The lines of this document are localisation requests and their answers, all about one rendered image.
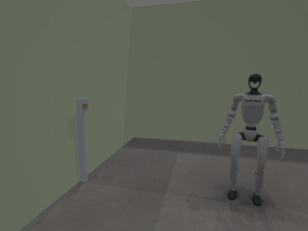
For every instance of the robot right forearm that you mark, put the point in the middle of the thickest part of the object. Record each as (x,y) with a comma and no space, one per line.
(227,124)

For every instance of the right robot upper arm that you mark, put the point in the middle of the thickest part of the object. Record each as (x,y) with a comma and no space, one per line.
(235,104)

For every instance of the right robot thigh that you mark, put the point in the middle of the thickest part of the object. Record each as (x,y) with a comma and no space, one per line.
(236,145)

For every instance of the robot thigh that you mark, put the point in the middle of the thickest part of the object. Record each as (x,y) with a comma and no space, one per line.
(262,154)
(236,145)

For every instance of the robot left forearm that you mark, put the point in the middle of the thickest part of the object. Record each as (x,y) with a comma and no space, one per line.
(278,129)

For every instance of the left robot upper arm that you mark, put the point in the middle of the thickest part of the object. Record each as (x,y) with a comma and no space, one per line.
(272,107)

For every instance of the robot right hand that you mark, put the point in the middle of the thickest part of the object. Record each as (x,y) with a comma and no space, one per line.
(220,138)

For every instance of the panel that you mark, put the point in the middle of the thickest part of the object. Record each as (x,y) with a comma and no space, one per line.
(80,118)

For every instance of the button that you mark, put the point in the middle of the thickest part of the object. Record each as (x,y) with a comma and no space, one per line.
(85,106)

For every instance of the robot left hand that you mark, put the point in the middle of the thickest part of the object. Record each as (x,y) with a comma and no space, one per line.
(282,146)

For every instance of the left robot thigh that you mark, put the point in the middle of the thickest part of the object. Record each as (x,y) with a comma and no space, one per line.
(262,154)

